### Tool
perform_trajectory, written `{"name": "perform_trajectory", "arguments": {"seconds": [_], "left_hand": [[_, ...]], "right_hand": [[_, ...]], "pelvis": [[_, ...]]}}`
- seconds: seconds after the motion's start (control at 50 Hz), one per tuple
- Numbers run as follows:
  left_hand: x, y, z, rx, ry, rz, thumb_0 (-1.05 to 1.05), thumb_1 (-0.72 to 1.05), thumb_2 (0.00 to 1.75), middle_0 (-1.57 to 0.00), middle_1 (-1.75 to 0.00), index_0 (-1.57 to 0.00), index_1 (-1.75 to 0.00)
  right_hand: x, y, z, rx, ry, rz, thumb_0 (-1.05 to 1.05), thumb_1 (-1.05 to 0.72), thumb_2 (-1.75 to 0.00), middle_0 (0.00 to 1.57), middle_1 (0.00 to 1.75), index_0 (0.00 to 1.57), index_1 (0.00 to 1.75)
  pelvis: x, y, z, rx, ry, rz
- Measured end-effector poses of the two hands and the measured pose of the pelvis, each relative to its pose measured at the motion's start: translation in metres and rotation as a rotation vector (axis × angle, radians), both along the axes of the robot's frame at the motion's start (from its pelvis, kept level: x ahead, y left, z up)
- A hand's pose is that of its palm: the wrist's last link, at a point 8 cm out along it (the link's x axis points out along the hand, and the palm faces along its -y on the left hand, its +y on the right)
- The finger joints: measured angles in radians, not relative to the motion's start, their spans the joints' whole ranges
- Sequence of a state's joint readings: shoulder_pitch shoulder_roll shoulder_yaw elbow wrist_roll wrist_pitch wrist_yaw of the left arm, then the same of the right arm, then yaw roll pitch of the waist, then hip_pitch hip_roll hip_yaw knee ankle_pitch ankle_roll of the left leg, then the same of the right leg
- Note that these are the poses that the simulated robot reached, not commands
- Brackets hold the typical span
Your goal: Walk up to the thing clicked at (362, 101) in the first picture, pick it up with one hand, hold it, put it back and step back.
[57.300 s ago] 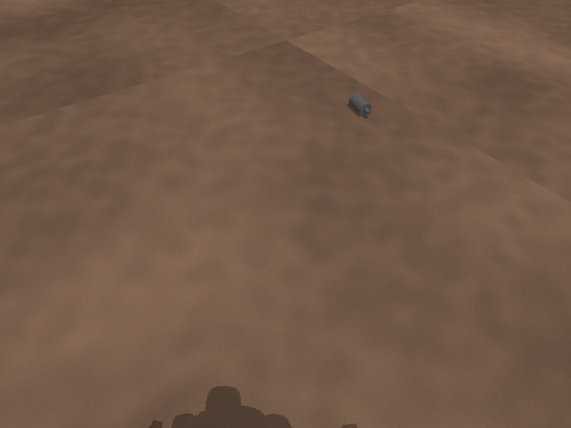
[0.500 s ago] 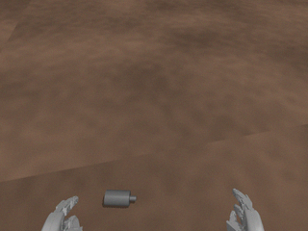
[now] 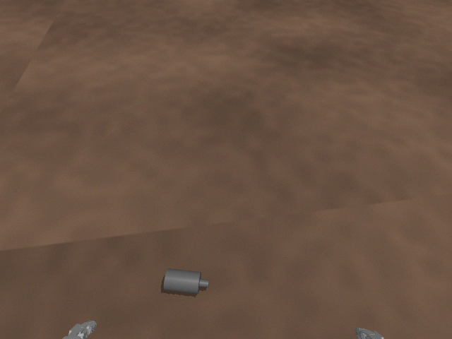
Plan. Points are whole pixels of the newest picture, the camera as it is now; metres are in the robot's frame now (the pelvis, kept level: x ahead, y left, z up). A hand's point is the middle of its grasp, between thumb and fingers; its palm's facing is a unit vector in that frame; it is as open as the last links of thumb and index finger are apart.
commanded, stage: stand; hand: left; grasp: from above
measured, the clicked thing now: (187, 281) +0.45 +0.16 -0.71
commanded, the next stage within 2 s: none
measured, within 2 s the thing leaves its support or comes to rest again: neither
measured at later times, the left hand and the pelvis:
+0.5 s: hand out of the picture +0.02 +0.25 -0.14, palm faces +0.04 -0.94 -0.32, open 7.3 cm; pelvis -0.01 +0.01 +0.03, yaw +1 degrees
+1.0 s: hand out of the picture +0.03 +0.23 -0.13, palm faces +0.03 -0.94 -0.33, open 7.3 cm; pelvis -0.01 -0.01 +0.03, yaw +1 degrees
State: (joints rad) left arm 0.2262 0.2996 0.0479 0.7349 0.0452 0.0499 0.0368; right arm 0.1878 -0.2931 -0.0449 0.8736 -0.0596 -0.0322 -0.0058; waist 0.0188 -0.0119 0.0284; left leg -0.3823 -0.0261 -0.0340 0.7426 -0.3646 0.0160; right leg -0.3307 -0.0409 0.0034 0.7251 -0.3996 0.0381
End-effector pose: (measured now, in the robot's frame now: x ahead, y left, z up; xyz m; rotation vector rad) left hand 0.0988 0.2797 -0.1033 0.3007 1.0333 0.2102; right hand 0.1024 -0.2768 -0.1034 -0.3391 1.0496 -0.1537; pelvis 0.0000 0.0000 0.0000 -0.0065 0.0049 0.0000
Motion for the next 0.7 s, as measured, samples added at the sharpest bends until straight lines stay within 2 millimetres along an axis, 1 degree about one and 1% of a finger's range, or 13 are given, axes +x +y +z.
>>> {"name": "perform_trajectory", "arguments": {"seconds": [0.08,0.16,0.3,0.38,0.48,0.7], "left_hand": [[-0.024,0.006,-0.004,-0.013,0.079,0.043,0.01,0.91,0.9,-0.2,-0.3,-0.21,-0.3],[-0.044,0.007,-0.006,-0.029,0.139,0.068,0.01,0.91,0.9,-0.2,-0.3,-0.2,-0.3],[-0.069,0.006,-0.004,-0.043,0.205,0.086,0.01,0.91,0.9,-0.2,-0.3,-0.21,-0.3],[-0.078,0.007,-0.002,-0.039,0.221,0.091,0.01,0.91,0.9,-0.2,-0.3,-0.21,-0.3],[-0.086,0.009,0.002,-0.029,0.23,0.094,0.0,0.91,0.9,-0.2,-0.3,-0.21,-0.3],[-0.093,0.007,0.007,-0.014,0.247,0.098,0.0,0.91,0.9,-0.2,-0.3,-0.21,-0.3]], "right_hand": [[-0.015,0.002,0.003,-0.005,0.056,-0.029,0.01,-0.9,-0.9,0.2,0.3,0.21,0.3],[-0.027,0.008,0.004,0.003,0.102,-0.049,0.01,-0.9,-0.9,0.2,0.3,0.2,0.3],[-0.039,0.018,0.005,0.031,0.134,-0.069,0.01,-0.9,-0.9,0.2,0.3,0.21,0.3],[-0.044,0.018,0.005,0.042,0.141,-0.076,0.01,-0.9,-0.9,0.2,0.3,0.21,0.3],[-0.05,0.014,0.006,0.046,0.151,-0.083,0.01,-0.9,-0.9,0.2,0.3,0.21,0.3],[-0.063,-0.003,0.005,0.037,0.182,-0.094,0.01,-0.9,-0.9,0.2,0.3,0.21,0.3]], "pelvis": [[0.001,0.004,0.008,-0.005,-0.024,0.0],[0.0,0.008,0.015,-0.008,-0.048,0.003],[-0.006,0.01,0.024,-0.005,-0.079,0.007],[-0.01,0.009,0.026,-0.003,-0.089,0.009],[-0.014,0.008,0.028,-0.003,-0.095,0.013],[-0.018,-0.001,0.03,0.001,-0.092,0.015]]}}
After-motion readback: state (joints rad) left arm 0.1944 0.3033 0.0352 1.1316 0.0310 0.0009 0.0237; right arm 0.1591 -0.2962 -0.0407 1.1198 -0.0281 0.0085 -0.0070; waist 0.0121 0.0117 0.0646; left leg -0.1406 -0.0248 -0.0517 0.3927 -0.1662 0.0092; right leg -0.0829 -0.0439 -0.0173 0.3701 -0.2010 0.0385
